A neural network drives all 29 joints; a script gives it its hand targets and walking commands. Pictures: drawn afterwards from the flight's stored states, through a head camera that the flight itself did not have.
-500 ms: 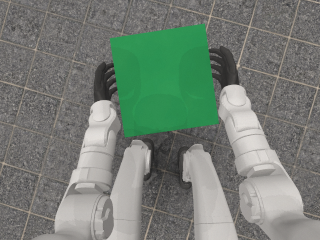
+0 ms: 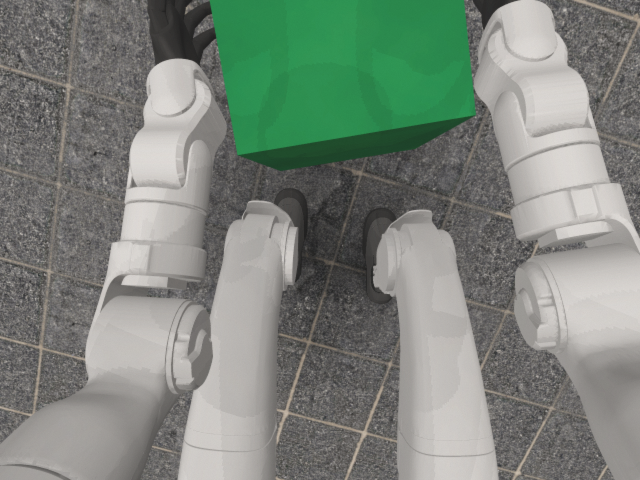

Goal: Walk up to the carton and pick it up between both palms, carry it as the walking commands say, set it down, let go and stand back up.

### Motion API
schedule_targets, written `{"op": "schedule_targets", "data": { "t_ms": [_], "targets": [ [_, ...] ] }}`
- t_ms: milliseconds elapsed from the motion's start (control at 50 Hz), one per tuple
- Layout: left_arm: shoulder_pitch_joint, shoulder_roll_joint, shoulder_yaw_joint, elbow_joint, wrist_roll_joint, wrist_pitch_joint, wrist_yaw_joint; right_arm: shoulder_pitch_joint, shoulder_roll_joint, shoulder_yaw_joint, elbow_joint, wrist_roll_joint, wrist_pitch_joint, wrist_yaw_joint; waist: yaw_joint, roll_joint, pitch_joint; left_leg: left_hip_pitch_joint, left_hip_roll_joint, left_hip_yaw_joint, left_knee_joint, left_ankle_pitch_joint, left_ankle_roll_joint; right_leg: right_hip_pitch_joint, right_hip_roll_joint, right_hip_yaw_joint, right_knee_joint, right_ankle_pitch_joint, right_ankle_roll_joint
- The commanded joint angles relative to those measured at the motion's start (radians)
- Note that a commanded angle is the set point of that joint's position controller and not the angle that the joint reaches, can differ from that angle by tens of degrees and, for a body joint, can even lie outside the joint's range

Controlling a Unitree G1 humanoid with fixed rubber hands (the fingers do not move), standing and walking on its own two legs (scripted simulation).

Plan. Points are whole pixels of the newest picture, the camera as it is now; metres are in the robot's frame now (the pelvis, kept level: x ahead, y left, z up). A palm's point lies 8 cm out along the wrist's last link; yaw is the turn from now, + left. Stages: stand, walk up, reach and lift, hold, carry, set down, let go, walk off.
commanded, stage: set down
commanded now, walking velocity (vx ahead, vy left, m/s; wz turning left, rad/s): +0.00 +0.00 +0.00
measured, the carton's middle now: (336, 56) +0.49 +0.02 -0.24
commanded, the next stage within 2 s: none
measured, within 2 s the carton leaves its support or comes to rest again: neither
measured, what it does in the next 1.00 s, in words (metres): lowers itself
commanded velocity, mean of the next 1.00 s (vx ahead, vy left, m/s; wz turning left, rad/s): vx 0.00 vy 0.00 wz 0.00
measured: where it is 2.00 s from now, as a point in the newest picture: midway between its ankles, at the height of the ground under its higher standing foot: (333, 263)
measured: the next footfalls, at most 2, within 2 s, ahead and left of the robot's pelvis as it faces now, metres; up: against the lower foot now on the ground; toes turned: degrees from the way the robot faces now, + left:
none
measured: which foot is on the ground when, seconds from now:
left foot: down 0.00-1.00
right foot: down 0.00-1.00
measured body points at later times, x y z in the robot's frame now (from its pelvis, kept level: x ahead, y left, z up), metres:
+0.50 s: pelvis +0.01 +0.00 -0.08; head +0.37 -0.01 +0.16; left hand +0.54 +0.16 -0.25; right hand +0.59 -0.13 -0.24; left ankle +0.16 +0.11 -0.53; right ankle +0.12 -0.09 -0.53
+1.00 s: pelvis +0.01 +0.00 -0.14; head +0.39 -0.01 +0.09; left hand +0.55 +0.16 -0.32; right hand +0.61 -0.13 -0.30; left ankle +0.16 +0.11 -0.53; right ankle +0.12 -0.09 -0.53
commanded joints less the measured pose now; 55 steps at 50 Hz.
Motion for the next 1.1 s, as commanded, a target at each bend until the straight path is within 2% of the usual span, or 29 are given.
{"op": "schedule_targets", "data": {
  "t_ms": [0,80,140,180,240,340,380,420,480,540,620,680,760,800,920,1080],
  "targets": [
    [-0.788,-0.175,-0.360,-0.216,-0.091,-0.044,-0.040,-0.680,0.249,0.225,-0.227,0.082,-0.028,0.001,0.001,-0.011,-2.062,0.759,-0.070,-0.074,-0.018,0.102,-0.016,0.466,0.069,0.042,-0.085,0.091,0.001],
    [-0.878,-0.260,-0.309,-0.035,-0.041,-0.053,-0.080,-0.744,0.335,0.172,-0.018,0.036,-0.036,0.053,0.018,0.001,-1.855,0.619,-0.068,-0.082,-0.003,-0.013,-0.022,0.308,0.064,0.049,-0.051,-0.005,-0.006],
    [-0.949,-0.392,-0.279,0.033,0.007,-0.062,-0.128,-0.792,0.489,0.148,0.063,-0.002,-0.045,0.104,0.031,0.000,-1.878,0.603,-0.078,-0.075,0.043,0.007,-0.024,0.280,0.077,0.048,-0.006,0.007,-0.006],
    [-1.001,-0.474,-0.264,0.045,0.033,-0.073,-0.160,-0.826,0.598,0.147,0.072,-0.027,-0.052,0.134,0.042,-0.005,-1.940,0.597,-0.087,-0.062,0.084,0.056,-0.022,0.297,0.087,0.048,0.029,0.046,-0.003],
    [-1.099,-0.578,-0.283,-0.015,0.022,-0.093,-0.201,-0.865,0.739,0.164,0.036,-0.049,-0.055,0.165,0.031,-0.019,-2.113,0.629,-0.098,-0.050,0.160,0.185,-0.018,0.375,0.100,0.049,0.090,0.157,0.001],
    [-1.255,-0.609,-0.396,-0.217,-0.073,-0.100,-0.220,-0.923,0.844,0.259,-0.100,0.001,-0.039,0.171,0.019,-0.038,-2.422,0.722,-0.102,-0.042,0.259,0.397,-0.010,0.502,0.111,0.048,0.176,0.346,0.015],
    [-1.259,-0.609,-0.422,-0.230,-0.101,-0.086,-0.220,-0.939,0.836,0.277,-0.136,0.018,-0.028,0.164,0.015,-0.047,-2.442,0.718,-0.103,-0.043,0.279,0.420,-0.007,0.504,0.113,0.046,0.201,0.367,0.020],
    [-1.239,-0.617,-0.421,-0.209,-0.106,-0.068,-0.222,-0.962,0.831,0.293,-0.160,0.029,-0.020,0.162,0.031,-0.054,-2.424,0.696,-0.103,-0.041,0.292,0.424,-0.003,0.484,0.113,0.046,0.219,0.362,0.023],
    [-1.185,-0.633,-0.362,-0.067,-0.065,-0.044,-0.238,-0.987,0.829,0.273,-0.089,0.013,-0.010,0.177,0.063,-0.056,-2.237,0.584,-0.103,-0.033,0.292,0.322,-0.002,0.390,0.110,0.047,0.222,0.268,0.023],
    [-1.206,-0.657,-0.303,0.013,-0.025,-0.040,-0.261,-1.000,0.855,0.226,0.014,-0.017,-0.005,0.208,0.079,-0.059,-2.050,0.470,-0.100,-0.024,0.295,0.207,-0.006,0.291,0.105,0.045,0.233,0.168,0.021],
    [-1.286,-0.675,-0.251,0.015,0.007,-0.058,-0.290,-0.989,0.906,0.158,0.115,-0.047,-0.009,0.252,0.082,-0.056,-1.924,0.395,-0.094,-0.021,0.323,0.144,-0.006,0.190,0.101,0.046,0.261,0.111,0.013],
    [-1.370,-0.673,-0.256,-0.028,-0.001,-0.071,-0.299,-1.000,0.919,0.137,0.122,-0.046,-0.019,0.264,0.066,-0.043,-1.959,0.419,-0.088,-0.023,0.354,0.176,-0.007,0.179,0.099,0.042,0.288,0.142,0.007],
    [-1.449,-0.647,-0.289,-0.091,-0.033,-0.072,-0.291,-1.037,0.903,0.157,0.084,-0.020,-0.023,0.255,0.046,-0.035,-2.071,0.484,-0.086,-0.025,0.397,0.237,-0.008,0.205,0.095,0.032,0.326,0.190,0.009],
    [-1.456,-0.631,-0.297,-0.105,-0.043,-0.069,-0.283,-1.066,0.889,0.181,0.055,-0.003,-0.024,0.245,0.051,-0.033,-2.109,0.503,-0.087,-0.020,0.415,0.263,-0.006,0.217,0.092,0.030,0.342,0.209,0.013],
    [-1.426,-0.614,-0.261,-0.022,-0.030,-0.058,-0.284,-1.097,0.851,0.181,0.092,0.005,-0.021,0.240,0.064,-0.043,-1.991,0.432,-0.083,-0.013,0.446,0.216,-0.004,0.162,0.084,0.028,0.375,0.168,0.015],
    [-1.358,-0.623,-0.194,0.109,0.006,-0.066,-0.317,-1.091,0.835,0.156,0.164,-0.007,-0.031,0.278,0.092,-0.056,-1.730,0.325,-0.076,-0.016,0.505,0.211,0.004,0.023,0.076,0.037,0.427,0.145,0.010]
  ]
}}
